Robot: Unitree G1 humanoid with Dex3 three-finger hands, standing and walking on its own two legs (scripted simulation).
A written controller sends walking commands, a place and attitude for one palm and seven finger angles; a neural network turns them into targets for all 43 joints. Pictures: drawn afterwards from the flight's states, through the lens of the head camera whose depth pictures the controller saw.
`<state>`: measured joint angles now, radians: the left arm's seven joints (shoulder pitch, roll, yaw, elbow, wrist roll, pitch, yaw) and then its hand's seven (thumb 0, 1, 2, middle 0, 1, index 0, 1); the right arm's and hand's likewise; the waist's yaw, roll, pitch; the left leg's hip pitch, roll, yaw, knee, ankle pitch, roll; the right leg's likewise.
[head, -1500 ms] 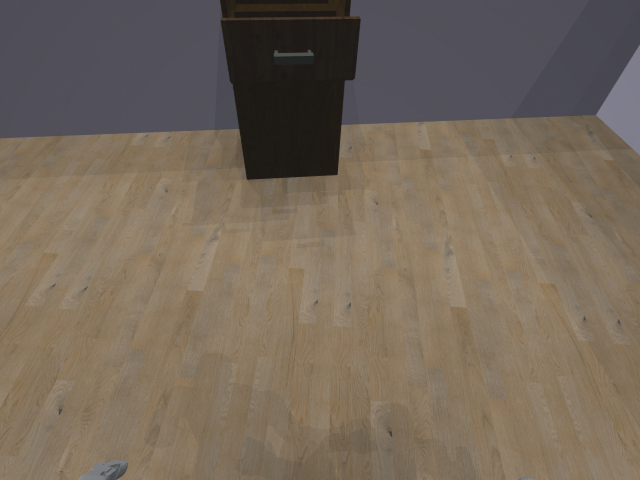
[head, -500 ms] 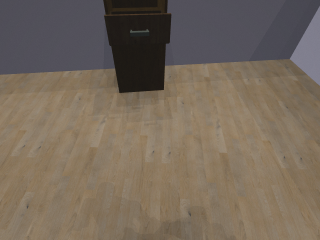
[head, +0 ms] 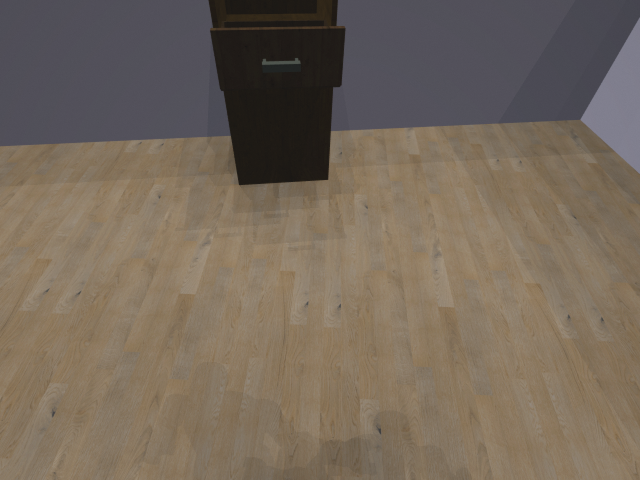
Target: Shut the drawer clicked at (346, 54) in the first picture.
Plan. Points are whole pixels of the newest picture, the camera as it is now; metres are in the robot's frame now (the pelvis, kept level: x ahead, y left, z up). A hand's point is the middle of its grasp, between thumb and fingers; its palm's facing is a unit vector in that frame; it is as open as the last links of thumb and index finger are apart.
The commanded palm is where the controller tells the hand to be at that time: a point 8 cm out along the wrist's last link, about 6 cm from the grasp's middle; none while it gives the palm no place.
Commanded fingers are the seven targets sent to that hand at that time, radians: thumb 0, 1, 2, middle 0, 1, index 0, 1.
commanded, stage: look at it before walking up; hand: left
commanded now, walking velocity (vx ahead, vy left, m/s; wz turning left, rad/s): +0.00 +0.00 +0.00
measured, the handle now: (281, 63) +1.25 +0.20 -0.04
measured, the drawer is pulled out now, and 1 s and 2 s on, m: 0.30 0.30 0.30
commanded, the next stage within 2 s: walk to a spot facing it in 0.14 s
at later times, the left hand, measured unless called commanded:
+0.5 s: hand out of the picture +0.05 +0.21 -0.18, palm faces -0.04 -0.97 -0.23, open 7.4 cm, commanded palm none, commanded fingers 0.00 0.90 0.90 -0.20 -0.30 -0.20 -0.30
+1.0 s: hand out of the picture +0.11 +0.13 -0.18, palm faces -0.03 -0.99 -0.13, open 7.4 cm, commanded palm none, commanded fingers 0.00 0.90 0.90 -0.20 -0.30 -0.20 -0.30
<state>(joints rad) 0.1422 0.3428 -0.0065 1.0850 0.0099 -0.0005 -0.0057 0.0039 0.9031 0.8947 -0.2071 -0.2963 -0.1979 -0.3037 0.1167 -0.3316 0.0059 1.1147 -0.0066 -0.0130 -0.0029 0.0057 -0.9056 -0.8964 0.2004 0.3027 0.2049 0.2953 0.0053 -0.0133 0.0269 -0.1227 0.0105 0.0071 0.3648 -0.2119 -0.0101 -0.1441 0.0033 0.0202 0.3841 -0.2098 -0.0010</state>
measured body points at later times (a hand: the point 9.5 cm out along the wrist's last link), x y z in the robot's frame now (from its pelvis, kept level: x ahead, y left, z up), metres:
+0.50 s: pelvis +0.03 +0.00 -0.01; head +0.02 +0.00 +0.44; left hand +0.05 +0.26 -0.16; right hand +0.05 -0.26 -0.16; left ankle -0.01 +0.13 -0.75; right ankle +0.00 -0.12 -0.74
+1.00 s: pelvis +0.22 -0.02 -0.02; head +0.25 -0.01 +0.43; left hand +0.12 +0.18 -0.17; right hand +0.30 -0.25 -0.16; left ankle +0.37 +0.07 -0.71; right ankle +0.04 -0.11 -0.75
